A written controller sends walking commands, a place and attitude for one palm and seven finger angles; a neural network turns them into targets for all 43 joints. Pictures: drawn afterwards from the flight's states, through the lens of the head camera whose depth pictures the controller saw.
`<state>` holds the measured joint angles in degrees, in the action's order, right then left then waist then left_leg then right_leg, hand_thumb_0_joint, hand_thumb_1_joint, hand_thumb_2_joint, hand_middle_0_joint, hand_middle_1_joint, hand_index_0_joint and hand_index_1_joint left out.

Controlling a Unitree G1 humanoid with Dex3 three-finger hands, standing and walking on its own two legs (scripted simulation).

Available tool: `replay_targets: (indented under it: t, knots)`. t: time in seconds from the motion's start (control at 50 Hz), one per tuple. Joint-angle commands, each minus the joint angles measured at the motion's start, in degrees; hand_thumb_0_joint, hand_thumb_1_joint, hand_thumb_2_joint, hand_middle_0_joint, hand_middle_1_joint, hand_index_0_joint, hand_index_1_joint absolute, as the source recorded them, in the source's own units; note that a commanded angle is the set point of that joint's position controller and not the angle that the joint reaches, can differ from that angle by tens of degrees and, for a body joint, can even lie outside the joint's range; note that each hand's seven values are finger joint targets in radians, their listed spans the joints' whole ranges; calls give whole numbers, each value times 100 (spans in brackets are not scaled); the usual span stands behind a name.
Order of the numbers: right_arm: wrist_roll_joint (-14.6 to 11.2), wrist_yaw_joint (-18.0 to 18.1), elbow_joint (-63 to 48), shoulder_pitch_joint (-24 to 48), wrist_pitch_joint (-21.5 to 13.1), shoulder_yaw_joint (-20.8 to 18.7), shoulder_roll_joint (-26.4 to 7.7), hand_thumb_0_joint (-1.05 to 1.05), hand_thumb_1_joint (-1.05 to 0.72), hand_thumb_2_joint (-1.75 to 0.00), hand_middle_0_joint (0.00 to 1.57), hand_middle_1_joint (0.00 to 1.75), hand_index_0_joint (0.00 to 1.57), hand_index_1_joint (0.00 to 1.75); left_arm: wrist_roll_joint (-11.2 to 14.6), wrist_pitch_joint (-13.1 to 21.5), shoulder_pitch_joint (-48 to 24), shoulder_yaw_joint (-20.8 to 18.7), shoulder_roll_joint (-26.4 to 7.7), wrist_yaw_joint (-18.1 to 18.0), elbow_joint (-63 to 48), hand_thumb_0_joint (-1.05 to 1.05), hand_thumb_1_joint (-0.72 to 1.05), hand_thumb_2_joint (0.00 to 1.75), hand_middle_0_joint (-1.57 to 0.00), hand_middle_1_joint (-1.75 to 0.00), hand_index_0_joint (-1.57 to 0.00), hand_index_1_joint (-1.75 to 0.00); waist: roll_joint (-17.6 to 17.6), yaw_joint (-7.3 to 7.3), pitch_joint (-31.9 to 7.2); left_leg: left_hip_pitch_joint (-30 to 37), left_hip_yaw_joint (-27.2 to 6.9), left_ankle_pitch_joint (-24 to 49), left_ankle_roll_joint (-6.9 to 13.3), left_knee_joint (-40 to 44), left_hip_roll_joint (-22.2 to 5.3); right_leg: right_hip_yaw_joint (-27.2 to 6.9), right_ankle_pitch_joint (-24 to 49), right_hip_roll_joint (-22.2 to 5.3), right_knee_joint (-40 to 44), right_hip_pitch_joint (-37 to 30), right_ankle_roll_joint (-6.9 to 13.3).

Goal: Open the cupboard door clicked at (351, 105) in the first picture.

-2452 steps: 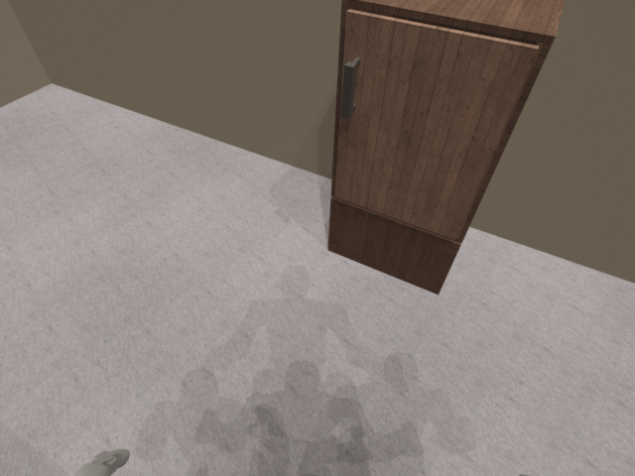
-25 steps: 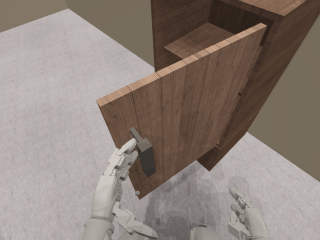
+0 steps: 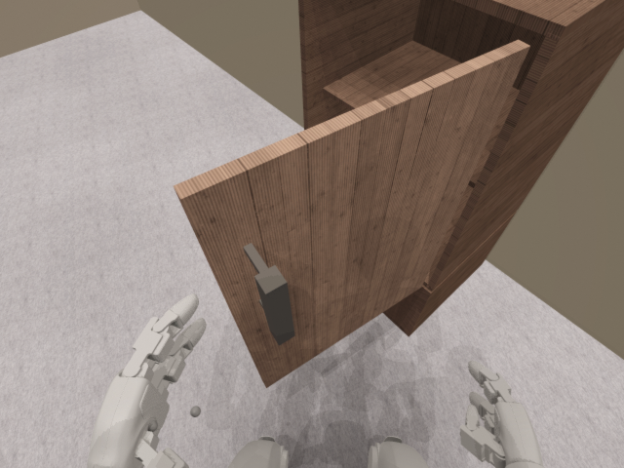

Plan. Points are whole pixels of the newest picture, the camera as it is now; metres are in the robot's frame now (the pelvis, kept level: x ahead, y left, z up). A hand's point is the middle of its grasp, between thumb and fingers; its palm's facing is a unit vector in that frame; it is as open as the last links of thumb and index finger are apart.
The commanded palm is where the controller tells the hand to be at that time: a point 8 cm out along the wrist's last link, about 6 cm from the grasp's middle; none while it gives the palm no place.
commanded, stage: draw the hand back to the body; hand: left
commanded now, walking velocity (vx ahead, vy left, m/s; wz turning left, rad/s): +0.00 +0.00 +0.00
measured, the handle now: (268, 295) +0.30 +0.08 +0.07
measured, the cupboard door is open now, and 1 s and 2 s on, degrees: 81 81 81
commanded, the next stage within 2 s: step back with the hand held close in 1.64 s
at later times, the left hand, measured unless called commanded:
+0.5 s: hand (123, 411) +0.16 +0.18 +0.12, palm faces -0.07 -1.00 -0.06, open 16.3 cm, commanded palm +0.13 +0.24 +0.14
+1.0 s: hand out of the picture +0.20 +0.26 +0.20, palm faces +0.34 -0.85 -0.40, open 12.2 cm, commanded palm +0.15 +0.30 +0.22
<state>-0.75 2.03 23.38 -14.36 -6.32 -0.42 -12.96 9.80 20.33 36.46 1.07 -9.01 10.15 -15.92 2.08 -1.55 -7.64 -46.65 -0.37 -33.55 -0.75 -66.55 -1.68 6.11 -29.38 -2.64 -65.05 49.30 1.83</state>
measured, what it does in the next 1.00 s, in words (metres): rises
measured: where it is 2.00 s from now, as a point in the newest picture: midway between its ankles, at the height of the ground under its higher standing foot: outside the picture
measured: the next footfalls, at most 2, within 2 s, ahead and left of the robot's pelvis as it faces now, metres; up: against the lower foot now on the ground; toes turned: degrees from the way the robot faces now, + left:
none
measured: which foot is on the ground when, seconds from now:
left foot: down 0.00-1.00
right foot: down 0.00-1.00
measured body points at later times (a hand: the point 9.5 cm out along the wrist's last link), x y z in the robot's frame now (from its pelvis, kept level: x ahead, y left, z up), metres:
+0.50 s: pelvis -0.01 +0.03 +0.03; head +0.01 +0.03 +0.48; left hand +0.16 +0.23 +0.13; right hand +0.18 -0.19 -0.02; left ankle -0.01 +0.13 -0.65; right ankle +0.03 -0.10 -0.65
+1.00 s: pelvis +0.02 +0.04 +0.08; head +0.00 +0.02 +0.53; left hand +0.18 +0.30 +0.22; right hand +0.20 -0.17 +0.00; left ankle -0.01 +0.13 -0.65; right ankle +0.03 -0.10 -0.65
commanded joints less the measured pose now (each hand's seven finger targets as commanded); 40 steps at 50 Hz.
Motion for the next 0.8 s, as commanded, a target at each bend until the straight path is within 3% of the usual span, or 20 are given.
replay_targets:
  t: [0.0, 0.04, 0.14, 0.2, 0.24, 0.28, 0.34, 0.44, 0.5, 0.54, 0.56, 0.58, 0.62, 0.7, 0.78]
  knots:
    - [-21, 85, -990, 278, -429, -227, -579, 0, -90, -90, 20, 30, 20, 30, 188, 502, 24, -5, -314, 348, -1394, 0, -50, 30, -15, -30, -15, -30, -281, 207, -987, -143, -35, 1549, 147, 647, 325, -725, 1482, 118, 1108, -1427, -78]
    - [-25, 97, -994, 296, -462, -235, -604, 0, -90, -90, 20, 30, 20, 30, 210, 471, -63, 27, -331, 386, -1352, 0, -50, 30, -15, -30, -15, -30, -393, 249, -912, -183, -64, 1447, 166, 617, 315, -690, 1181, 153, 1124, -1262, -64]
    - [-98, 153, -1151, 296, -372, -236, -597, 0, -90, -90, 20, 30, 20, 30, 175, 199, -18, -593, -915, 109, -1997, 0, -50, 30, -15, -30, -15, -30, -12, -10, -1245, 324, -74, 1490, 163, 1040, 302, -531, 993, 225, 1218, -1588, 4]
    - [-160, 164, -1198, 306, -326, -177, -537, 0, -90, -90, 20, 30, 20, 30, 271, -100, 125, -560, -697, 6, -1975, 0, -50, 30, -15, -30, -15, -30, -68, 22, -945, 496, -85, 1411, 149, 1304, 300, -406, 951, 255, 1430, -1658, -30]
    - [-187, 180, -1176, 361, -317, -149, -556, 0, -90, -90, 20, 30, 20, 30, 322, -287, 177, -595, -641, 10, -1758, 0, -50, 30, -15, -30, -15, -30, -377, 63, -657, 492, -134, 1269, 155, 1450, 264, -349, 741, 284, 1608, -1685, -41]
    - [-197, 186, -1171, 382, -364, -113, -585, 0, -90, -90, 20, 30, 20, 30, 363, -399, 159, -483, -581, 76, -1789, 0, -50, 30, -15, -30, -15, -30, -304, 95, -443, 569, -136, 1141, 151, 1586, 254, -336, 599, 271, 1734, -1667, -68]
    - [-178, 202, -1139, 394, -433, -73, -636, 0, -90, -90, 20, 30, 20, 30, 358, -549, 140, -551, -733, 152, -1852, 0, -50, 30, -15, -30, -15, -30, -322, 91, -283, 678, -188, 1091, 164, 1779, 228, -283, 531, 282, 1838, -1771, -60]
    - [-175, 215, -1058, 365, -565, -13, -650, 0, -90, -90, 20, 30, 20, 30, 369, -583, -132, -955, -1089, 109, -2234, 0, -50, 30, -15, -30, -15, -30, 58, 5, -206, 1001, -246, 1121, 131, 2068, 188, -196, 568, 313, 1910, -1920, -20]
    - [-206, 205, -999, 350, -674, 14, -622, 0, -90, -90, 20, 30, 20, 30, 469, -593, -127, -1073, -1071, 93, -2405, 0, -40, 34, -15, -30, -15, -30, 277, -26, -286, 1281, -263, 1299, 92, 2213, 175, -129, 816, 338, 1962, -2041, -25]
    - [-212, 209, -878, 374, -731, 27, -643, 0, -90, -90, 20, 30, 20, 30, 539, -675, -210, -1230, -1136, 115, -2265, 0, -32, 37, -16, -30, -16, -30, 113, -12, -200, 1339, -289, 1363, 93, 2280, 154, -111, 895, 356, 2075, -2149, -28]
    - [-134, 397, -904, 310, -567, 3, -578, 0, -90, -90, 20, 30, 20, 30, -369, -1030, -24, -1376, -1883, -756, -2479, 0, -29, 39, -16, -30, -16, -30, 205, -276, -281, 1381, -194, 1232, 120, 2653, 40, -434, 803, 209, 2306, -2513, 22]
    - [-103, 443, -934, 268, -519, 53, -485, 0, -90, -90, 20, 30, 20, 30, -471, -1257, 132, -1078, -1314, -1126, -2571, 0, -26, 40, -16, -30, -16, -30, 315, -111, 4, 1441, -188, 1152, 101, 2755, 82, -368, 773, 190, 2447, -2445, 1]
    - [-78, 446, -795, 246, -458, 79, -485, 0, -90, -90, 20, 30, 20, 30, -613, -1483, 148, -925, -1082, -1427, -2451, 0, -18, 43, -16, -30, -16, -30, 303, -52, 288, 1507, -196, 1280, 97, 2833, 45, -305, 872, 163, 2549, -2537, -5]
    - [-27, 454, -645, 347, -472, 106, -547, 0, -90, -90, 20, 30, 20, 30, -830, -1573, -75, -1051, -1331, -1741, -2646, 0, -5, 50, -17, -30, -17, -30, 230, -76, 212, 2040, -262, 1983, 106, 3151, -6, -239, 1349, 165, 2772, -2958, -24]
    - [2, 483, -446, 456, -561, 119, -585, 0, -90, -90, 20, 30, 20, 30, -908, -1581, -388, -1289, -1534, -1888, -2603, 0, 9, 55, -17, -30, -17, -30, 3, -98, 281, 2437, -257, 2133, 114, 3487, -22, -242, 1475, 163, 3078, -3311, -43]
